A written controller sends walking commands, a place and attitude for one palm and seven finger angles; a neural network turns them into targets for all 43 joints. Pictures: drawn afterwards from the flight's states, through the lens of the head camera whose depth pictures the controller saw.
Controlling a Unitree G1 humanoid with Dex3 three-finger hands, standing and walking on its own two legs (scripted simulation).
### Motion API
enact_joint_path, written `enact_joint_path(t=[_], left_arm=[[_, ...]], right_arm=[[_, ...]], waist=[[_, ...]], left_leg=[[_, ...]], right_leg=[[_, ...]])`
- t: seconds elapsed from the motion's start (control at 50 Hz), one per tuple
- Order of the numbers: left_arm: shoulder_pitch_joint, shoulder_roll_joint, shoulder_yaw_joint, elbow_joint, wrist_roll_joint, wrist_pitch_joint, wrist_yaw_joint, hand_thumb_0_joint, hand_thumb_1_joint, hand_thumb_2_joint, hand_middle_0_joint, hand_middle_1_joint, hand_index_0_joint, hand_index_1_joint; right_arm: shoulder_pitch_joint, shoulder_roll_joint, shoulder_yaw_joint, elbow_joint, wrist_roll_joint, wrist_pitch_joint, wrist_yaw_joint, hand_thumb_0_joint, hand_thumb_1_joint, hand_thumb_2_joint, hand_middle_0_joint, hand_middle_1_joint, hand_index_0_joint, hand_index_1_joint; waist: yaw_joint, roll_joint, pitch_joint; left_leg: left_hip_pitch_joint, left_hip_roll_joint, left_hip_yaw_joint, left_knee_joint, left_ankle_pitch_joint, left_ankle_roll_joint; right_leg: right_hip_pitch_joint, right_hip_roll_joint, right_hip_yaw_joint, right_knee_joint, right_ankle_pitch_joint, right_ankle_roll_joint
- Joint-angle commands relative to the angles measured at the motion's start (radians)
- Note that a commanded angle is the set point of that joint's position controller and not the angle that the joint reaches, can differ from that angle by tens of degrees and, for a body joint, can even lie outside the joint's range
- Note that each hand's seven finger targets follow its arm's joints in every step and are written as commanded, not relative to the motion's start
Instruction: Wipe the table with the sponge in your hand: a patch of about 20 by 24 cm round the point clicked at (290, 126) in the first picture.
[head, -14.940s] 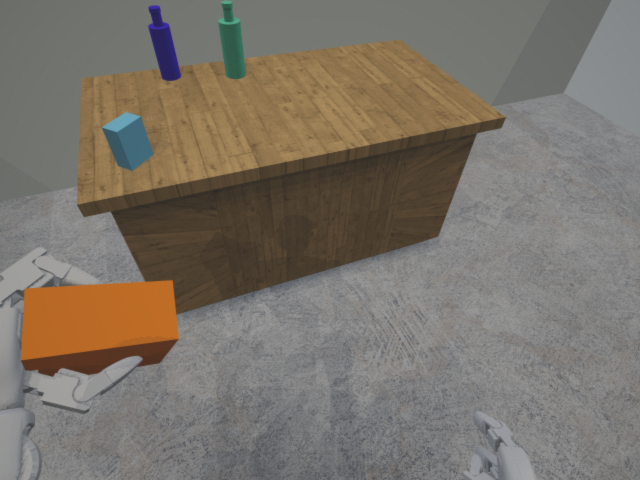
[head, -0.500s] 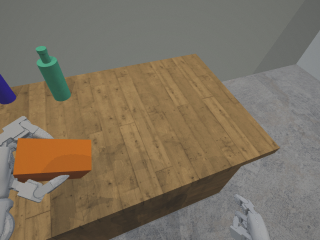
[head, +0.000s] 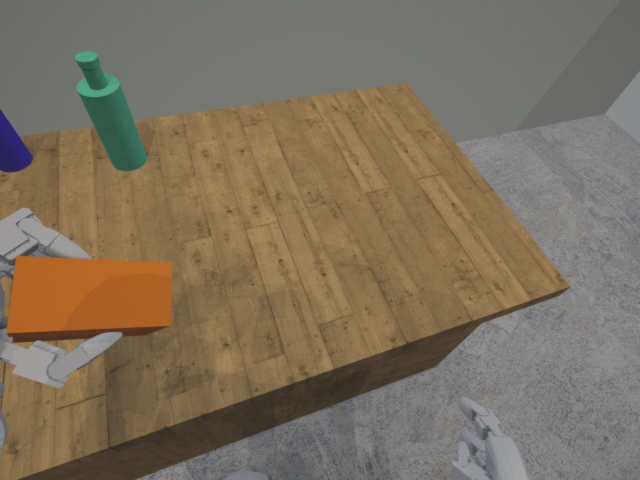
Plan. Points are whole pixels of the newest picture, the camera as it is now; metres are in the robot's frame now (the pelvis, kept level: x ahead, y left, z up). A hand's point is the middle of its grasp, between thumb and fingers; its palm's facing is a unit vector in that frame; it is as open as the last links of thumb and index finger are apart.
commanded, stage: come to a stop and stand still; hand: left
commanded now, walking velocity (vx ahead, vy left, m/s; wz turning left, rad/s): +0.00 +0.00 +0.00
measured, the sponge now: (114, 302) +0.24 +0.23 +0.12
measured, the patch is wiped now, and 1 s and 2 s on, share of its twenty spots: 0.00 0.00 0.00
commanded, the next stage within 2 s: look again from close up in 0.34 s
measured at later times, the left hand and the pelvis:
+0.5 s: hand (69, 298) +0.22 +0.24 +0.16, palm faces +0.34 -0.85 -0.40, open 9.7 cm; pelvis +0.01 +0.00 +0.00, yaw +0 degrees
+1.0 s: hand (19, 258) +0.24 +0.28 +0.19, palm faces +0.45 -0.78 -0.43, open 9.7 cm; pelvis +0.00 -0.01 +0.00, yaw +0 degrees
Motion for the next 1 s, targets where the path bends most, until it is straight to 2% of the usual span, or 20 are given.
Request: enact_joint_path(t=[0.0,0.06,0.12,0.14,0.16,0.22,0.26,0.34,0.36,0.44,0.46,0.62,0.74,0.82,0.84,0.86,0.88,0.9,0.94,0.98], left_arm=[[-0.082,0.143,0.069,-0.333,-0.018,-0.098,0.034,0.000,0.100,1.300,-1.200,-1.600,-1.200,-1.600],[-0.006,0.081,0.036,-0.208,-0.017,-0.074,0.031,0.000,0.100,1.300,-1.200,-1.600,-1.200,-1.600],[-0.036,0.113,0.063,-0.164,-0.018,-0.066,0.027,0.000,0.100,1.300,-1.200,-1.600,-1.200,-1.600],[-0.034,0.136,0.096,-0.145,-0.012,-0.058,0.033,0.000,0.100,1.300,-1.200,-1.600,-1.200,-1.600],[-0.040,0.087,0.045,-0.134,-0.020,-0.061,0.021,0.000,0.100,1.300,-1.200,-1.600,-1.200,-1.600],[-0.062,0.135,0.073,-0.187,-0.018,-0.061,0.022,0.000,0.100,1.300,-1.200,-1.600,-1.200,-1.600],[-0.069,0.108,0.045,-0.214,-0.021,-0.062,0.021,0.000,0.100,1.300,-1.200,-1.600,-1.200,-1.600],[-0.079,0.153,0.075,-0.307,-0.010,-0.061,0.035,0.000,0.100,1.300,-1.200,-1.600,-1.200,-1.600],[-0.059,0.116,0.044,-0.284,-0.016,-0.064,0.032,0.000,0.100,1.300,-1.200,-1.600,-1.200,-1.600],[-0.046,0.150,0.084,-0.265,-0.011,-0.055,0.044,0.000,0.100,1.300,-1.200,-1.600,-1.200,-1.600],[-0.033,0.108,0.050,-0.222,-0.018,-0.054,0.038,0.000,0.100,1.300,-1.200,-1.600,-1.200,-1.600],[-0.039,0.112,0.041,-0.192,-0.019,-0.037,0.037,0.000,0.100,1.300,-1.200,-1.600,-1.200,-1.600],[-0.045,0.157,0.073,-0.249,-0.009,-0.033,0.051,0.000,0.100,1.300,-1.200,-1.600,-1.200,-1.600],[-0.024,0.138,0.063,-0.247,-0.014,-0.039,0.050,0.000,0.100,1.300,-1.200,-1.600,-1.200,-1.600],[-0.027,0.164,0.091,-0.261,-0.009,-0.038,0.056,0.000,0.100,1.300,-1.200,-1.600,-1.200,-1.600],[-1.017,0.910,0.619,-0.484,0.131,-0.138,0.054,0.000,0.100,1.300,-1.200,-1.600,-1.200,-1.600],[-0.401,0.271,0.216,0.124,0.018,-0.093,0.017,0.000,0.100,1.300,-1.200,-1.600,-1.200,-1.600],[-0.140,0.208,0.161,0.038,-0.019,-0.086,0.026,0.000,0.100,1.300,-1.200,-1.600,-1.200,-1.600],[-0.033,0.047,0.026,-0.015,-0.050,-0.081,0.016,0.000,0.100,1.300,-1.200,-1.600,-1.200,-1.600],[0.013,0.075,-0.002,-0.140,-0.045,-0.089,0.023,0.000,0.100,1.300,-1.200,-1.600,-1.200,-1.600]], right_arm=[[-0.077,-0.136,-0.056,-0.153,-0.007,-0.091,0.003,0.000,-0.900,-0.900,0.200,0.300,0.200,0.300],[-0.072,-0.137,-0.056,-0.135,-0.006,-0.075,0.008,0.000,-0.900,-0.900,0.200,0.300,0.200,0.300],[-0.083,-0.144,-0.064,-0.140,-0.003,-0.056,0.001,0.000,-0.900,-0.900,0.200,0.300,0.200,0.300],[-0.105,-0.140,-0.062,-0.136,0.004,-0.051,-0.001,0.000,-0.900,-0.900,0.200,0.300,0.200,0.300],[-0.092,-0.137,-0.055,-0.146,-0.001,-0.038,-0.003,0.000,-0.900,-0.900,0.200,0.300,0.200,0.300],[-0.099,-0.136,-0.057,-0.167,-0.002,-0.030,-0.008,0.000,-0.900,-0.900,0.200,0.300,0.200,0.300],[-0.107,-0.132,-0.049,-0.174,-0.002,-0.029,-0.010,0.000,-0.900,-0.900,0.200,0.300,0.200,0.300],[-0.121,-0.136,-0.051,-0.180,-0.001,-0.040,-0.010,0.000,-0.900,-0.900,0.200,0.300,0.200,0.300],[-0.106,-0.135,-0.049,-0.179,-0.007,-0.037,-0.011,0.000,-0.900,-0.900,0.200,0.300,0.200,0.300],[-0.104,-0.139,-0.055,-0.168,-0.002,-0.040,-0.013,0.000,-0.900,-0.900,0.200,0.300,0.200,0.300],[-0.094,-0.137,-0.052,-0.168,-0.006,-0.034,-0.014,0.000,-0.900,-0.900,0.200,0.300,0.200,0.300],[-0.095,-0.143,-0.062,-0.168,0.000,-0.026,-0.017,0.000,-0.900,-0.900,0.200,0.300,0.200,0.300],[-0.119,-0.145,-0.060,-0.169,0.004,-0.031,-0.019,0.000,-0.900,-0.900,0.200,0.300,0.200,0.300],[-0.093,-0.145,-0.065,-0.169,0.000,-0.032,-0.021,0.000,-0.900,-0.900,0.200,0.300,0.200,0.300],[-0.109,-0.146,-0.064,-0.166,0.003,-0.033,-0.022,0.000,-0.900,-0.900,0.200,0.300,0.200,0.300],[0.022,-0.162,-0.058,-0.127,-0.070,-0.064,-0.010,0.000,-0.900,-0.900,0.200,0.300,0.200,0.300],[-0.066,-0.054,-0.031,-0.083,-0.022,-0.052,-0.013,0.000,-0.900,-0.900,0.200,0.300,0.200,0.300],[-0.073,-0.130,-0.079,-0.142,-0.014,-0.063,-0.013,0.000,-0.900,-0.900,0.200,0.300,0.200,0.300],[-0.088,-0.139,-0.087,-0.145,0.008,-0.075,0.008,0.000,-0.900,-0.900,0.200,0.300,0.200,0.300],[-0.085,-0.154,-0.082,-0.150,0.004,-0.074,0.026,0.000,-0.900,-0.900,0.200,0.300,0.200,0.300]], waist=[[-0.005,0.215,-0.276],[-0.005,0.123,-0.251],[-0.010,0.086,-0.211],[-0.012,0.091,-0.207],[-0.012,0.093,-0.203],[-0.009,0.083,-0.228],[-0.011,0.113,-0.232],[-0.012,0.170,-0.256],[-0.010,0.168,-0.259],[-0.014,0.160,-0.250],[-0.014,0.142,-0.240],[-0.017,0.079,-0.226],[-0.018,0.123,-0.222],[-0.017,0.120,-0.237],[-0.019,0.139,-0.246],[-0.005,0.044,-0.115],[-0.024,0.004,-0.286],[0.025,0.091,-0.217],[-0.003,0.244,-0.285],[0.008,0.221,-0.252]], left_leg=[[0.079,0.073,-0.062,-0.103,0.085,-0.007],[0.085,0.080,-0.062,-0.113,0.121,-0.018],[0.050,0.088,-0.073,-0.137,0.103,-0.027],[0.075,0.088,-0.069,-0.150,0.123,-0.029],[0.053,0.092,-0.071,-0.159,0.110,-0.027],[0.052,0.094,-0.071,-0.151,0.133,-0.025],[0.054,0.090,-0.067,-0.162,0.110,-0.021],[0.060,0.081,-0.062,-0.151,0.096,-0.018],[0.049,0.083,-0.065,-0.149,0.091,-0.014],[0.053,0.078,-0.067,-0.147,0.073,-0.021],[0.041,0.081,-0.068,-0.150,0.056,-0.018],[0.041,0.076,-0.071,-0.140,0.034,-0.011],[0.032,0.073,-0.071,-0.152,-0.003,-0.008],[0.022,0.075,-0.078,-0.145,0.009,-0.006],[0.039,0.075,-0.075,-0.151,0.025,-0.009],[-0.099,0.089,-0.024,-0.019,0.086,-0.001],[0.038,0.031,-0.035,-0.068,0.097,-0.003],[0.037,0.036,-0.034,-0.068,0.073,-0.022],[0.072,0.044,-0.039,-0.115,0.056,-0.007],[-0.017,0.069,-0.070,-0.152,0.037,-0.005]], right_leg=[[0.118,-0.045,0.029,-0.027,0.159,-0.057],[0.085,-0.036,0.013,-0.048,0.160,-0.049],[0.072,-0.037,0.021,-0.050,0.143,-0.046],[0.054,-0.027,0.021,-0.045,0.143,-0.045],[0.061,-0.027,-0.002,-0.053,0.130,-0.040],[0.099,-0.034,0.003,-0.045,0.162,-0.042],[0.097,-0.030,-0.004,-0.049,0.146,-0.041],[0.123,-0.031,0.014,-0.040,0.167,-0.048],[0.128,-0.033,0.001,-0.049,0.163,-0.047],[0.113,-0.034,0.022,-0.056,0.156,-0.052],[0.107,-0.037,0.012,-0.069,0.140,-0.049],[0.089,-0.047,0.037,-0.098,0.124,-0.050],[0.084,-0.041,0.042,-0.099,0.085,-0.051],[0.103,-0.042,0.040,-0.091,0.101,-0.055],[0.101,-0.040,0.039,-0.083,0.109,-0.055],[-0.023,-0.066,0.063,-0.109,0.048,-0.045],[0.013,-0.078,0.053,-0.080,0.033,-0.074],[0.049,-0.061,0.133,-0.124,0.056,-0.077],[0.092,-0.058,0.083,-0.051,0.040,-0.072],[0.134,-0.037,0.043,-0.022,0.024,-0.051]])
